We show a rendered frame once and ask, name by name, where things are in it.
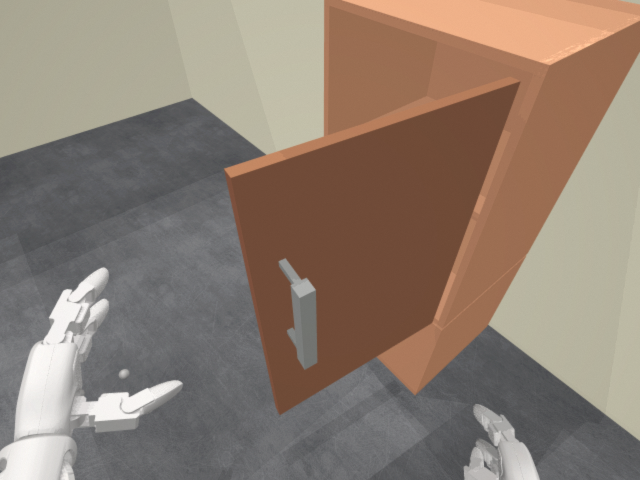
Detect right robot hand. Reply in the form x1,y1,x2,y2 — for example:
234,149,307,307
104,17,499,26
464,404,540,480

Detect robot left forearm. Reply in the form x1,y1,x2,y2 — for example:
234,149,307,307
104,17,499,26
0,433,77,480

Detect handle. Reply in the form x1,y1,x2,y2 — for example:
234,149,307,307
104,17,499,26
278,258,317,370

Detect left robot hand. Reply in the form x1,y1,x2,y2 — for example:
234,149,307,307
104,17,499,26
14,267,183,442

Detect cupboard door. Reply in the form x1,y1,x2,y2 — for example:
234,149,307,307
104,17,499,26
224,77,521,415

